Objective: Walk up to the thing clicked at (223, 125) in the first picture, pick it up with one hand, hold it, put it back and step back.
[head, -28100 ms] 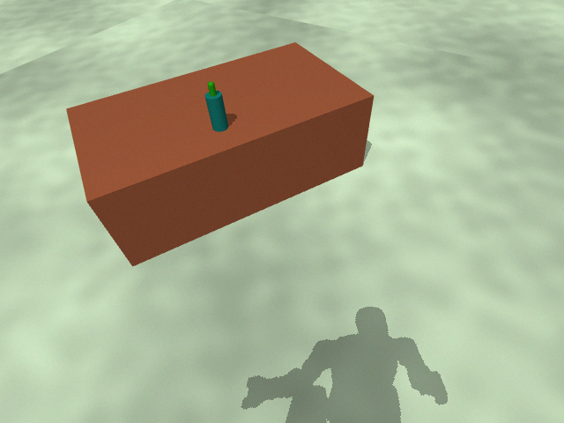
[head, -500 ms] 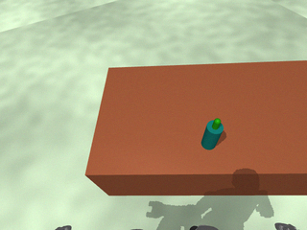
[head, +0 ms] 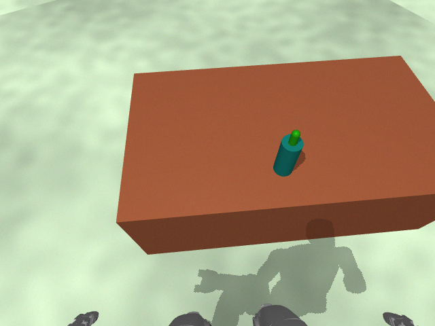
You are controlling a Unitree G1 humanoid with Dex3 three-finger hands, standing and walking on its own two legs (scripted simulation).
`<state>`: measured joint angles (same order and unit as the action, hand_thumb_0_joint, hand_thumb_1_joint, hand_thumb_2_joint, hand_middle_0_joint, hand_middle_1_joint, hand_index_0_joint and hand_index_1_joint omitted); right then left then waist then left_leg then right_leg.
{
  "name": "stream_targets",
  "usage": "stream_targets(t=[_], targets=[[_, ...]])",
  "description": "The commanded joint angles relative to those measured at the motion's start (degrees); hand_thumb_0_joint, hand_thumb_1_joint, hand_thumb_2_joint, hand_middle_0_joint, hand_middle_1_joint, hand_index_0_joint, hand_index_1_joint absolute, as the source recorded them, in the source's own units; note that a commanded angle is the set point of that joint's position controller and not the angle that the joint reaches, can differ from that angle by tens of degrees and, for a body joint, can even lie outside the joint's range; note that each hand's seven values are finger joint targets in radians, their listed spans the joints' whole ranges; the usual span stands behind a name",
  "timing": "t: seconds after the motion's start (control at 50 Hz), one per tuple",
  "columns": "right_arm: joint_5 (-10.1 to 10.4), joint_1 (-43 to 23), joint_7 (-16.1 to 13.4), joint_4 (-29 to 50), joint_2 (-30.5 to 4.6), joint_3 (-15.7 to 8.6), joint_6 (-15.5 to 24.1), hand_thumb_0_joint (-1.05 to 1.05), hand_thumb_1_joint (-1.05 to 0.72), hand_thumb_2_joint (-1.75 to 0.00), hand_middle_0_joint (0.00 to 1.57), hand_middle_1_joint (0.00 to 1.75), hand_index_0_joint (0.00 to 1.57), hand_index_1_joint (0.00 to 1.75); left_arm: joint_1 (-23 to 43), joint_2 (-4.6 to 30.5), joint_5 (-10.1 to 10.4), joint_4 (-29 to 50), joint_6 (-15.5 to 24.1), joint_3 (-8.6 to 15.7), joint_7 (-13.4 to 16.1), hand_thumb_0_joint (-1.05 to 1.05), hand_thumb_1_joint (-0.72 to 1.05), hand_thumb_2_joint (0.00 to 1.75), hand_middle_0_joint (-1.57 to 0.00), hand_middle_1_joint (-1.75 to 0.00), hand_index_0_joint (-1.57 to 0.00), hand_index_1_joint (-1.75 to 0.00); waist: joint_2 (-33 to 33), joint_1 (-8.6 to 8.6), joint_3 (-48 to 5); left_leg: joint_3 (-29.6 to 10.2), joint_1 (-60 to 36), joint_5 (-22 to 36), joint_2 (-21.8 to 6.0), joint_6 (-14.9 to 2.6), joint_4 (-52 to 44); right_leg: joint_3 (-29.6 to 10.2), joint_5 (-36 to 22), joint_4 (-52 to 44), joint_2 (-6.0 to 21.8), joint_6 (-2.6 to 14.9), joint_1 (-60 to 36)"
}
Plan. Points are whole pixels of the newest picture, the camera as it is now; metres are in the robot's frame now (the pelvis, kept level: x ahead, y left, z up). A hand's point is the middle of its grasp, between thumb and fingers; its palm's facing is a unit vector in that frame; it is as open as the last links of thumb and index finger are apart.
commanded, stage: step back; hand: right
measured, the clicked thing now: (289, 151) +0.60 -0.20 -0.24
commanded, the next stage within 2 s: none
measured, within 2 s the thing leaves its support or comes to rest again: neither
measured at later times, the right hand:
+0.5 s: hand out of the picture -0.01 -0.26 -0.13, palm faces -0.11 +0.90 -0.43, open 7.4 cm
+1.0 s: hand out of the picture -0.15 -0.33 -0.15, palm faces -0.02 +0.92 -0.40, open 7.4 cm
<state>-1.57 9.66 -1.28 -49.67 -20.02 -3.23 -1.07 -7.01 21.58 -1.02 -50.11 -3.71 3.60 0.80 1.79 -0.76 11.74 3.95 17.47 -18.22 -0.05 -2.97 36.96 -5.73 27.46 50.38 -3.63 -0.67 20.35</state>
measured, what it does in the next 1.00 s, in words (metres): walks backwards: right foot, then left foot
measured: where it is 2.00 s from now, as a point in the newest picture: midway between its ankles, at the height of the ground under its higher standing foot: outside the picture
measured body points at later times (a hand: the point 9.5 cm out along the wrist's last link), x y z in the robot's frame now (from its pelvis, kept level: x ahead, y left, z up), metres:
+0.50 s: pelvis -0.11 +0.00 +0.00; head -0.05 +0.03 +0.44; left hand +0.00 +0.32 -0.13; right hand -0.01 -0.31 -0.11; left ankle -0.11 +0.11 -0.72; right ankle -0.06 -0.13 -0.68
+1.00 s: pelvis -0.26 -0.05 +0.00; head -0.20 -0.07 +0.45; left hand -0.18 +0.26 -0.10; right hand -0.15 -0.37 -0.12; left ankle -0.25 +0.09 -0.65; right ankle -0.25 -0.17 -0.72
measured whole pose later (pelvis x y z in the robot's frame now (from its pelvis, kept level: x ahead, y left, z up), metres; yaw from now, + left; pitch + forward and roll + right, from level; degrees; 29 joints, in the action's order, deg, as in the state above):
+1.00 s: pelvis -0.26 -0.05 +0.00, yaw -1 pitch -1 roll +2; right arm -0.1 9.7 -1.6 -48.0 -24.2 -3.1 -2.1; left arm -12.5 19.9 -2.3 -47.6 -3.2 3.4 0.0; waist -0.9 1.7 7.9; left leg -6.2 29.5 -27.8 5.8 0.6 64.2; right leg -2.6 19.4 37.5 1.5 0.3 17.0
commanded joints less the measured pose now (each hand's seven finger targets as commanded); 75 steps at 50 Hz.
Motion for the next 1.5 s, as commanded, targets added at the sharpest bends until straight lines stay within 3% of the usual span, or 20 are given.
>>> stream_targets(t=[0.0,0.04,0.08,0.1,0.16,0.36,0.42,0.5,0.66,0.78,0.8,0.84,0.9,1.06,1.12,1.16,1.18,1.24,1.44,1.48], targets=[[0.71,-0.75,-0.91,4.78,-16.28,-3.90,0.23,0.00,-0.90,-0.90,0.20,0.30,0.20,0.30,-3.99,9.08,-0.73,3.86,2.38,3.59,0.03,0.00,0.90,0.90,-0.20,-0.30,-0.20,-0.30,-8.24,1.04,-15.81,-15.26,-9.44,27.76,-13.81,-7.78,-3.97,4.11,-8.51,-18.18,1.64,1.89,-5.80],[1.46,-1.52,-0.54,5.17,-14.34,-2.89,0.06,0.00,-0.90,-0.90,0.20,0.30,0.20,0.30,-6.08,11.53,-1.46,3.73,3.14,4.26,0.24,0.00,0.90,0.90,-0.20,-0.30,-0.20,-0.30,-2.61,1.93,-16.67,-12.29,-0.78,17.91,-9.89,-3.27,0.68,-2.74,-22.62,-25.36,5.80,3.92,-14.16],[1.94,-3.73,-0.96,5.28,-12.49,-2.89,-0.58,0.00,-0.90,-0.90,0.20,0.30,0.20,0.30,-1.92,18.36,-1.09,6.48,3.15,5.51,0.02,0.00,0.90,0.90,-0.20,-0.30,-0.20,-0.30,14.31,3.77,-12.11,-7.32,5.87,-18.05,5.17,2.27,24.45,-26.36,-34.98,-30.14,25.41,19.74,-4.25],[1.64,-1.67,-1.02,4.55,-13.60,-3.18,-0.96,0.00,-0.90,-0.90,0.20,0.30,0.20,0.30,-0.50,16.81,-1.04,7.74,3.34,5.43,0.00,0.00,0.90,0.90,-0.20,-0.30,-0.20,-0.30,9.48,2.41,-10.65,-12.66,6.14,-19.17,4.24,2.67,31.94,-25.52,-35.63,-30.24,25.97,20.13,-1.95],[2.27,1.81,-1.06,3.07,-13.08,-2.19,-0.17,0.00,-0.90,-0.90,0.20,0.30,0.20,0.30,2.00,12.06,-0.60,8.85,2.96,4.29,0.76,0.00,0.90,0.90,-0.20,-0.30,-0.20,-0.30,5.34,0.82,-12.40,-12.12,9.54,-12.53,6.35,3.38,32.17,-10.58,-44.13,-24.01,16.96,14.64,-8.74],[0.23,6.43,-0.34,2.69,-12.16,-2.79,1.40,0.00,-0.90,-0.90,0.20,0.30,0.20,0.30,0.23,12.78,-0.28,11.83,1.06,3.65,0.16,0.00,0.90,0.90,-0.20,-0.30,-0.20,-0.30,6.77,0.01,-16.79,-3.33,-4.91,6.88,1.79,2.12,-13.24,-6.14,-31.79,-14.67,12.97,8.82,-10.34],[-0.65,2.89,0.15,5.03,-23.75,-5.41,1.76,0.00,-0.90,-0.90,0.20,0.30,0.20,0.30,2.86,11.33,-0.55,12.46,0.81,3.99,0.91,0.00,0.90,0.90,-0.20,-0.30,-0.20,-0.30,-13.04,-2.44,-14.33,-35.48,-2.79,23.49,-24.92,-13.34,-17.99,-3.78,11.10,11.34,-2.47,1.49,6.35],[-0.51,-3.47,-0.89,5.91,-16.25,-3.57,2.06,0.00,-0.90,-0.90,0.20,0.30,0.20,0.30,-3.24,11.42,0.19,8.63,0.63,4.58,0.63,0.00,0.90,0.90,-0.20,-0.30,-0.20,-0.30,-8.68,3.14,-11.24,-18.17,-5.77,29.99,-14.77,-8.44,-12.63,-7.17,0.86,23.43,-3.05,1.49,10.37],[-0.26,1.38,-1.07,7.41,-16.70,-4.31,1.60,0.00,-0.90,-0.90,0.20,0.30,0.20,0.30,-3.10,10.35,-0.29,8.89,1.02,4.43,-0.40,0.00,0.90,0.90,-0.20,-0.30,-0.20,-0.30,-11.36,-1.08,-13.88,-16.16,-12.42,27.95,-15.63,-12.04,-9.82,-1.89,2.36,8.28,-0.05,-1.92,6.80],[0.00,-3.89,-0.41,8.90,-18.36,-4.13,-0.30,0.00,-0.90,-0.90,0.20,0.30,0.20,0.30,-14.33,9.82,-0.49,2.87,1.71,4.49,-1.03,0.00,0.90,0.90,-0.20,-0.30,-0.20,-0.30,-12.88,3.85,-18.27,-13.06,-0.77,16.20,-12.02,-5.84,-4.07,6.56,-11.69,-25.01,2.38,1.72,-13.44],[0.52,-3.18,-0.32,9.01,-15.93,-3.31,-0.53,0.00,-0.90,-0.90,0.20,0.30,0.20,0.30,-13.88,12.22,-1.43,3.17,2.08,5.10,-0.90,0.00,0.90,0.90,-0.20,-0.30,-0.20,-0.30,-7.11,3.62,-15.86,-12.32,6.35,7.41,-7.94,-2.64,0.38,0.74,-11.20,-26.55,5.00,2.64,-14.76],[1.07,-5.57,-1.57,10.03,-13.80,-3.49,-0.49,0.00,-0.90,-0.90,0.20,0.30,0.20,0.30,-6.19,23.74,-1.97,7.45,2.05,7.30,-0.76,0.00,0.90,0.90,-0.20,-0.30,-0.20,-0.30,16.46,5.48,-9.50,-10.52,12.97,-18.14,4.82,3.40,25.62,-29.29,-10.25,-34.92,28.10,17.82,3.28],[2.07,0.49,-1.29,5.94,-14.11,-2.87,-0.11,0.00,-0.90,-0.90,0.20,0.30,0.20,0.30,3.75,14.74,-1.41,9.67,2.75,4.58,0.30,0.00,0.90,0.90,-0.20,-0.30,-0.20,-0.30,6.21,-1.06,-7.76,-13.47,12.06,-9.94,6.35,2.84,32.95,-8.24,-29.85,-25.58,17.49,12.15,1.20],[0.47,2.74,-0.72,5.29,-12.03,-2.09,1.02,0.00,-0.90,-0.90,0.20,0.30,0.20,0.30,-1.72,14.04,-0.92,10.33,1.76,4.18,1.23,0.00,0.90,0.90,-0.20,-0.30,-0.20,-0.30,10.22,2.67,-13.86,-4.42,6.24,-8.19,1.97,2.98,2.42,-6.36,-41.23,-16.58,17.54,11.48,-15.34],[-0.23,6.10,-0.66,3.52,-14.22,-3.28,1.53,0.00,-0.90,-0.90,0.20,0.30,0.20,0.30,-1.61,11.65,-0.15,11.35,0.88,2.89,0.58,0.00,0.90,0.90,-0.20,-0.30,-0.20,-0.30,2.74,1.73,-17.21,-10.71,-7.09,14.89,-3.15,-0.04,-12.54,-3.06,-28.62,-8.40,12.88,6.13,-6.04],[-0.20,3.10,-0.19,5.70,-24.34,-5.04,1.46,0.00,-0.90,-0.90,0.20,0.30,0.20,0.30,0.99,11.31,0.55,12.03,0.62,3.32,1.20,0.00,0.90,0.90,-0.20,-0.30,-0.20,-0.30,-14.19,-0.65,-16.82,-35.00,-4.44,32.11,-23.85,-14.46,-15.10,1.37,11.14,11.27,0.37,1.64,4.94],[-0.42,2.62,-0.41,5.12,-22.57,-5.02,1.62,0.00,-0.90,-0.90,0.20,0.30,0.20,0.30,2.47,12.25,-0.15,10.96,0.43,3.77,1.55,0.00,0.90,0.90,-0.20,-0.30,-0.20,-0.30,-9.94,-0.65,-14.71,-34.16,-0.12,30.75,-23.48,-15.10,-14.92,-3.90,11.00,18.64,-0.04,1.67,4.09],[-0.59,-2.72,-1.08,5.80,-17.32,-3.15,1.40,0.00,-0.90,-0.90,0.20,0.30,0.20,0.30,-2.22,11.78,0.75,7.88,0.30,3.81,1.04,0.00,0.90,0.90,-0.20,-0.30,-0.20,-0.30,-7.69,3.03,-11.76,-19.19,0.63,31.16,-16.07,-10.75,-12.06,-4.54,3.87,24.26,-1.41,1.82,5.51],[0.42,-3.25,0.15,6.95,-17.67,-3.30,-1.43,0.00,-0.90,-0.90,0.20,0.30,0.20,0.30,-10.06,10.04,-0.51,2.63,2.71,3.03,0.28,0.00,0.90,0.90,-0.20,-0.30,-0.20,-0.30,-12.61,3.36,-20.54,-13.33,-7.56,25.02,-11.41,-6.65,-2.17,7.83,-11.56,-26.67,1.66,1.23,-9.96],[1.17,-4.38,0.27,8.75,-11.83,-1.55,-1.27,0.00,-0.90,-0.90,0.20,0.30,0.20,0.30,-9.90,17.84,-1.80,2.98,3.10,5.26,0.38,0.00,0.90,0.90,-0.20,-0.30,-0.20,-0.30,4.55,3.47,-15.61,-10.04,13.98,2.89,0.45,0.72,9.30,-13.43,-19.64,-26.89,15.08,5.91,-15.29]])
